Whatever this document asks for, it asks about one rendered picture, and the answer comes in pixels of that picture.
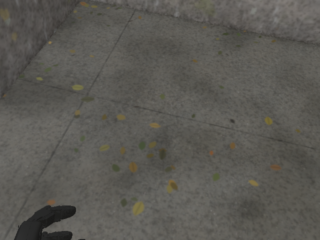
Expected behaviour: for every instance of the left robot hand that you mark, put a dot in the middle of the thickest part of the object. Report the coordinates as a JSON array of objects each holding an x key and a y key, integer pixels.
[{"x": 33, "y": 227}]

